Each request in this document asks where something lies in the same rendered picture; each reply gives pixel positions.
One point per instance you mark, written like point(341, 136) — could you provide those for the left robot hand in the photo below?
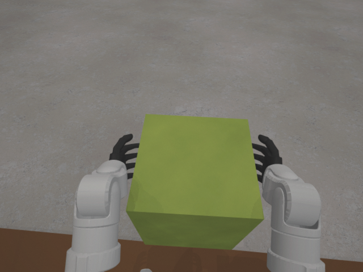
point(120, 149)

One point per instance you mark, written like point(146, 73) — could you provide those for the carton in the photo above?
point(194, 182)

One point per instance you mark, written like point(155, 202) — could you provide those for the robot right forearm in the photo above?
point(295, 221)

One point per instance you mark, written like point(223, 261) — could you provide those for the robot left forearm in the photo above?
point(95, 246)

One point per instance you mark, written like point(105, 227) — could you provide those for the right robot hand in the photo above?
point(270, 152)

